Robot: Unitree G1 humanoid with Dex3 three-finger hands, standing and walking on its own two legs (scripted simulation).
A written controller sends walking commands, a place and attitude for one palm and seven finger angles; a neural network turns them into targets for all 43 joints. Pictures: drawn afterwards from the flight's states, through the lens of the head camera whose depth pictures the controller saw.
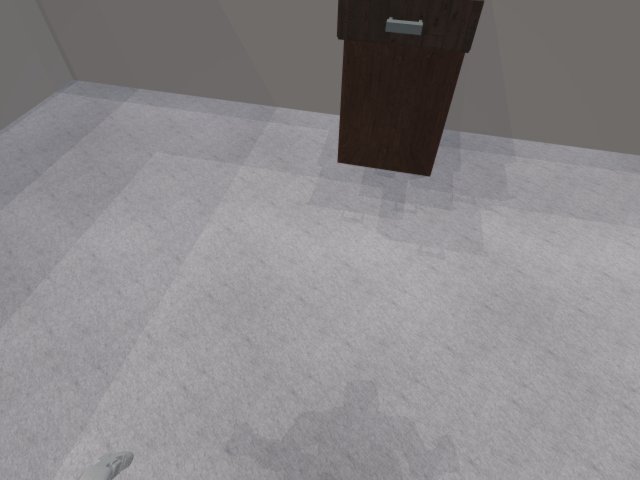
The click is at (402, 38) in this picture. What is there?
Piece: drawer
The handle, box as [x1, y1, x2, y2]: [385, 17, 422, 34]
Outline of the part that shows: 387,19 385,31 420,34 422,26 421,20 415,22 394,20 392,17 389,17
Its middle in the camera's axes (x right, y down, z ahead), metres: +0.26 -0.66 +1.19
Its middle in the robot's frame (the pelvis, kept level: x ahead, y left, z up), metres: +1.35 -0.19 +0.04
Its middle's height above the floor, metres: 0.81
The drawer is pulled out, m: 0.30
